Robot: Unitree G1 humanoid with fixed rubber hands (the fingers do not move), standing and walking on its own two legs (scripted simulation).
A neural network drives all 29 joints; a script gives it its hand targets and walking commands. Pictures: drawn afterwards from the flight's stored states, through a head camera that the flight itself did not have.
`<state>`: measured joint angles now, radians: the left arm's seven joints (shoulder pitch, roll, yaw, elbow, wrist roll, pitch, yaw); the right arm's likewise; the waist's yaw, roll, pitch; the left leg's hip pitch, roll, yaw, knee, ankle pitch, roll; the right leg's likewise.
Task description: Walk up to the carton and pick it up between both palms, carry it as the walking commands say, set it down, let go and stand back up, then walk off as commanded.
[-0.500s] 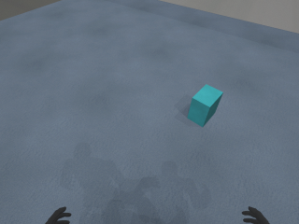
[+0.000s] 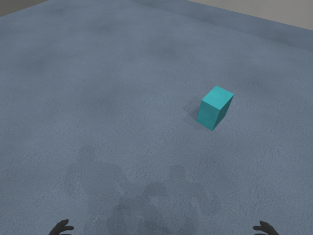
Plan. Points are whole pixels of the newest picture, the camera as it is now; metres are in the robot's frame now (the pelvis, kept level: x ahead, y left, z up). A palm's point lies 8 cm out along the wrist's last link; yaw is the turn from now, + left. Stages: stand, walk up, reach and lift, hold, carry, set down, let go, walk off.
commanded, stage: stand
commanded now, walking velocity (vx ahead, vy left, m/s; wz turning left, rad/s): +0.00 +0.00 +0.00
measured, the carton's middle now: (214, 108) +1.10 -0.41 -0.64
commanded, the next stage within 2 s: walk up in 0.12 s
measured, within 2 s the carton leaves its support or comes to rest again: neither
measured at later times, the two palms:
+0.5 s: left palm out of the picture +0.13 +0.24 -0.10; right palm out of the picture +0.08 -0.31 -0.10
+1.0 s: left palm out of the picture +0.11 +0.10 -0.09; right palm (304, 182) +0.30 -0.44 -0.11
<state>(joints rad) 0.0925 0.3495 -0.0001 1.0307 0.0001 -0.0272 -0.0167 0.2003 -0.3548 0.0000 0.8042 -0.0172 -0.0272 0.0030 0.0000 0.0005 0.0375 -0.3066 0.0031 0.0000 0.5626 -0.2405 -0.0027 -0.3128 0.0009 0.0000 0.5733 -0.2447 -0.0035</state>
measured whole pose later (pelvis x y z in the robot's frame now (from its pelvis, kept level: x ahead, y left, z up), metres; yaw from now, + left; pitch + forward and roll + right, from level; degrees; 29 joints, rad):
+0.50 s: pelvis +0.01 -0.03 +0.01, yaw -4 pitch +0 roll -2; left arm 0.12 0.35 0.00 0.90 0.00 0.05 -0.10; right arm 0.23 -0.30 0.00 0.84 -0.02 0.00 -0.02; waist 0.00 0.00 0.03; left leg -0.26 0.12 0.01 0.49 -0.23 -0.06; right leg -0.51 -0.03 0.00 1.01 -0.36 0.00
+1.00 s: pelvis +0.17 -0.18 +0.01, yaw -8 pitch +1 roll +3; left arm 0.58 0.27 0.00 0.96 0.00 -0.04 0.00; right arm 0.04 -0.28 0.00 0.84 -0.02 0.02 0.06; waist 0.01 0.03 0.04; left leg -0.48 0.06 0.03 0.84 -0.35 -0.07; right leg -0.02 -0.01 0.00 0.43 -0.43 -0.05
